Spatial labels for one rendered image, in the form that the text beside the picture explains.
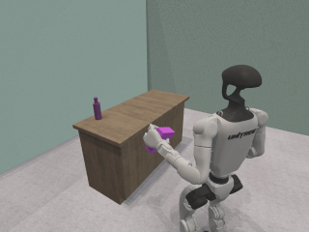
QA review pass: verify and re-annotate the robot left forearm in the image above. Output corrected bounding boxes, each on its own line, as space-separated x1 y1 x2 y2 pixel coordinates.
156 140 201 185

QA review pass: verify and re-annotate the table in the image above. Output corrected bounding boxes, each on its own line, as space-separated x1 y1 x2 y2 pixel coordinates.
72 89 189 205

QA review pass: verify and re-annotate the left robot upper arm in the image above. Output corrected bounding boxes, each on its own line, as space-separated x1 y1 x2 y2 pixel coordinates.
190 116 218 185

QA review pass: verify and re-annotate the right robot thigh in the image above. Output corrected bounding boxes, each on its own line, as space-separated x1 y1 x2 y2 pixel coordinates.
208 172 243 220

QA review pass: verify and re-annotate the sponge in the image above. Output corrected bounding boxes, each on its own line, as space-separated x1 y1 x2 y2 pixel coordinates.
145 127 175 153

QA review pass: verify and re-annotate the right robot upper arm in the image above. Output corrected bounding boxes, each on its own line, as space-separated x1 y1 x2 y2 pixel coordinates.
247 108 268 158

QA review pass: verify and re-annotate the robot left hand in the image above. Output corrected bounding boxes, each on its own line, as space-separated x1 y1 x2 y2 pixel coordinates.
143 124 170 149

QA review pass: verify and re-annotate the robot right shin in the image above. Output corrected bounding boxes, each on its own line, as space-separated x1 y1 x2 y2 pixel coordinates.
209 204 226 232

